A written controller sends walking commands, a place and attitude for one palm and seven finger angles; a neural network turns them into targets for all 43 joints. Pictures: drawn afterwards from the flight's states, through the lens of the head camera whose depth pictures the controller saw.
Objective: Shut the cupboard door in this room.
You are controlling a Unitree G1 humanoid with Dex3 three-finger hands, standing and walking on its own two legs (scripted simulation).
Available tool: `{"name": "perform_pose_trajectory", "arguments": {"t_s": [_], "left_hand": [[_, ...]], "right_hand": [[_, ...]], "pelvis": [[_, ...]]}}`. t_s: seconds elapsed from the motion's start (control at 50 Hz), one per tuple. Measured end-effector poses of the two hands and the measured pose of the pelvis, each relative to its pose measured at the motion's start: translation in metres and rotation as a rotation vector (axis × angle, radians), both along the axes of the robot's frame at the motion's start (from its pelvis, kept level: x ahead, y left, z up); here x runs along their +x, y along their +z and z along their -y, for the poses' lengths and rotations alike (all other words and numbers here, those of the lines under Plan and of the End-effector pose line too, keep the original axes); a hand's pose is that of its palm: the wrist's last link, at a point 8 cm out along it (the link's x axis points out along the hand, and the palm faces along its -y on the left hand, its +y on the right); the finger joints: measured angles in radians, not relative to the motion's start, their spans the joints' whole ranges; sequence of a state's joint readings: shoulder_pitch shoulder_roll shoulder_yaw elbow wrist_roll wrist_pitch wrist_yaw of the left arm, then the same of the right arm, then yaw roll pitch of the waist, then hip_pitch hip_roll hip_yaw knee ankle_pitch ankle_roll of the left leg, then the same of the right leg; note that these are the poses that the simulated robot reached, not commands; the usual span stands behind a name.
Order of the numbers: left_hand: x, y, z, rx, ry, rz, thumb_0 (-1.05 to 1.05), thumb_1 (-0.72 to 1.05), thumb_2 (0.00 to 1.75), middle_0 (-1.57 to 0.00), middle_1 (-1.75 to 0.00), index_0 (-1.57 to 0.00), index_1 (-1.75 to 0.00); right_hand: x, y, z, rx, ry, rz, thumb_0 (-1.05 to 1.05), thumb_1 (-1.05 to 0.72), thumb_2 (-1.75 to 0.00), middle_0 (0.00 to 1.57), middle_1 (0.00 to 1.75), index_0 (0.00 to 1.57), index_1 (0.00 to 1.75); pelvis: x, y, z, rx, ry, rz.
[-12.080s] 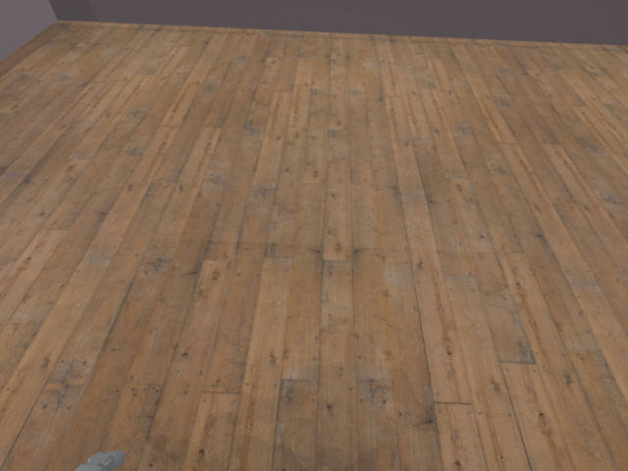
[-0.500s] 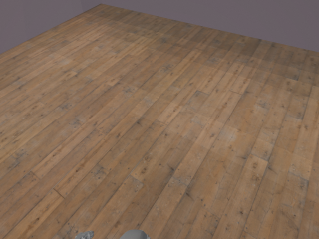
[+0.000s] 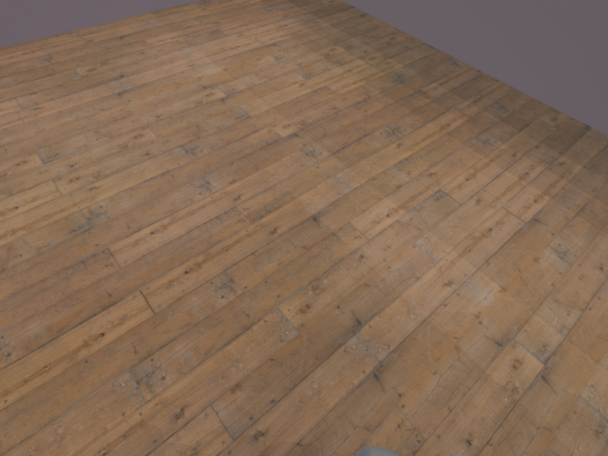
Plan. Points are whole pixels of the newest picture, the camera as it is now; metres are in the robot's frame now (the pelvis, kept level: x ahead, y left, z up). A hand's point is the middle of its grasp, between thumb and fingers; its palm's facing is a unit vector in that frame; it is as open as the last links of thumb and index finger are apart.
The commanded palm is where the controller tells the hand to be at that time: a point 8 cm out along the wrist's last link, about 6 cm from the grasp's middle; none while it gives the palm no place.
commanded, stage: turn or walk to find it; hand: left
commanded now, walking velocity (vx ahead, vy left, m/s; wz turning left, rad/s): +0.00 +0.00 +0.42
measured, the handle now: out of the picture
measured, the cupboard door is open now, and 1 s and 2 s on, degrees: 100 100 100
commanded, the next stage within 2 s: none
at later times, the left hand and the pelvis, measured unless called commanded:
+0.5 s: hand out of the picture +0.00 +0.15 -0.15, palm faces +0.24 -0.94 -0.25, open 7.4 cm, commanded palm none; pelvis -0.03 -0.05 +0.00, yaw +14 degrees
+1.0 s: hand out of the picture -0.08 +0.20 -0.16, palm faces +0.45 -0.85 -0.25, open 7.4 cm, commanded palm none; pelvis -0.06 -0.03 +0.00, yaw +26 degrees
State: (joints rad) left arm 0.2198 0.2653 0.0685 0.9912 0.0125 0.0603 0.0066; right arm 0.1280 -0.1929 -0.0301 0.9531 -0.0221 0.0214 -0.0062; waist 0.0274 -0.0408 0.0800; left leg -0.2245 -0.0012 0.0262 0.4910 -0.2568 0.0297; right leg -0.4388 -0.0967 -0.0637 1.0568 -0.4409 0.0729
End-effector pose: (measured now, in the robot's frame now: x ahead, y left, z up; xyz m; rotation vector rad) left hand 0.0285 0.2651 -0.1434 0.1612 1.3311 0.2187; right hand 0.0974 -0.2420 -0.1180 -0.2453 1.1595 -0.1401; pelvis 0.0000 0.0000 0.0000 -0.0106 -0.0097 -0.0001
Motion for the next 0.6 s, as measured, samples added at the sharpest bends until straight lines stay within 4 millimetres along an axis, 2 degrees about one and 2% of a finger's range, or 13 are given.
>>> {"name": "perform_pose_trajectory", "arguments": {"t_s": [0.12, 0.2, 0.26, 0.36, 0.46, 0.54, 0.6], "left_hand": [[0.02, 0.013, 0.01, 0.015, 0.004, 0.099, 0.0, 0.91, 0.9, -0.19, -0.3, -0.2, -0.3], [0.032, 0.02, 0.028, 0.031, 0.002, 0.165, 0.0, 0.91, 0.9, -0.2, -0.3, -0.2, -0.3], [0.03, 0.022, 0.043, 0.055, 0.006, 0.21, 0.0, 0.9, 0.89, -0.2, -0.3, -0.2, -0.3], [0.001, 0.03, 0.061, 0.058, 0.056, 0.196, 0.0, 0.9, 0.89, -0.2, -0.3, -0.21, -0.3], [-0.032, 0.027, 0.07, 0.044, 0.121, 0.147, 0.0, 0.9, 0.89, -0.2, -0.3, -0.21, -0.3], [-0.062, 0.019, 0.069, 0.025, 0.18, 0.112, 0.0, 0.9, 0.89, -0.2, -0.3, -0.21, -0.3], [-0.089, 0.01, 0.062, 0.011, 0.232, 0.08, 0.0, 0.9, 0.89, -0.2, -0.3, -0.21, -0.3]], "right_hand": [[-0.009, -0.007, 0.001, 0.034, 0.017, -0.017, 0.01, -0.91, -0.9, 0.2, 0.3, 0.21, 0.3], [-0.022, -0.02, 0.015, 0.058, 0.018, -0.049, 0.01, -0.9, -0.9, 0.2, 0.3, 0.21, 0.3], [-0.03, -0.035, 0.03, 0.077, 0.02, -0.073, 0.01, -0.9, -0.9, 0.2, 0.3, 0.21, 0.3], [-0.037, -0.035, 0.047, 0.073, 0.046, -0.129, 0.01, -0.91, -0.9, 0.2, 0.3, 0.2, 0.3], [-0.041, -0.03, 0.055, 0.053, 0.09, -0.167, 0.01, -0.91, -0.9, 0.2, 0.3, 0.2, 0.3], [-0.036, -0.026, 0.049, 0.027, 0.144, -0.192, 0.01, -0.91, -0.9, 0.2, 0.3, 0.2, 0.3], [-0.023, -0.023, 0.035, 0.008, 0.198, -0.177, 0.01, -0.91, -0.9, 0.2, 0.3, 0.2, 0.3]], "pelvis": [[-0.007, 0.002, 0.008, 0.002, 0.047, -0.002], [-0.012, -0.002, 0.022, 0.014, 0.082, -0.005], [-0.016, -0.01, 0.036, 0.026, 0.11, -0.004], [-0.022, -0.003, 0.047, 0.04, 0.163, 0.008], [-0.026, 0.001, 0.051, 0.045, 0.221, 0.008], [-0.031, 0.0, 0.048, 0.043, 0.263, 0.006], [-0.037, -0.002, 0.041, 0.037, 0.295, 0.003]]}}
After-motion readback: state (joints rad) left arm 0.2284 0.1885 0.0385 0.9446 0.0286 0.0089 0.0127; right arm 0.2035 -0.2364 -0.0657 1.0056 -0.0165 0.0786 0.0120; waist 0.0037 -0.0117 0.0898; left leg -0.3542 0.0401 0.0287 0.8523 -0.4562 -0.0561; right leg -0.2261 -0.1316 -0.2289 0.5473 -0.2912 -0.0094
